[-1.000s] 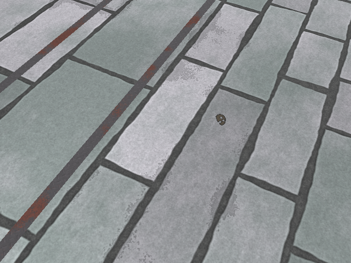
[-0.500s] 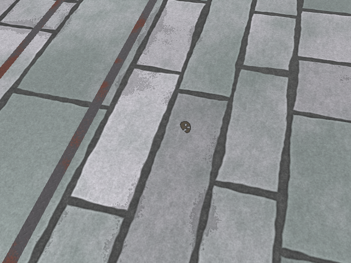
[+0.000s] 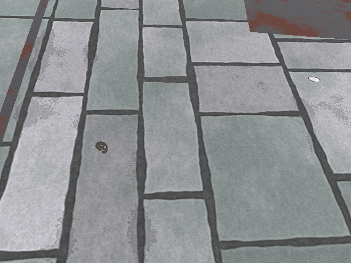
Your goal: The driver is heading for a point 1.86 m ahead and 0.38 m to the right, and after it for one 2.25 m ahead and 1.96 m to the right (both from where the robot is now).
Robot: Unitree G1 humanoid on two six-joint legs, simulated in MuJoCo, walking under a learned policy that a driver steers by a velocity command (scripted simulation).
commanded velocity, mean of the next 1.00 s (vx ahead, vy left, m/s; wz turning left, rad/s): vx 0.14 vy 0.00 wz -0.36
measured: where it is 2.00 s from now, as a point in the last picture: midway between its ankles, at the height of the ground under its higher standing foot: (242, 221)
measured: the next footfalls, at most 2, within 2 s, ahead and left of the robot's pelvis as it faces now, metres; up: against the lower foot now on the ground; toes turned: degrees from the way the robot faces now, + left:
right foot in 0.28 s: +0.01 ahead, -0.16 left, +0.00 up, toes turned -12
left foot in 0.76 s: +0.09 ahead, +0.05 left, +0.00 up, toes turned -19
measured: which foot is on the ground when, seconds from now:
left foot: down 0.00-0.28, up 0.30-0.74, down 0.76-1.00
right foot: up 0.00-0.26, down 0.28-0.76, up 0.78-1.00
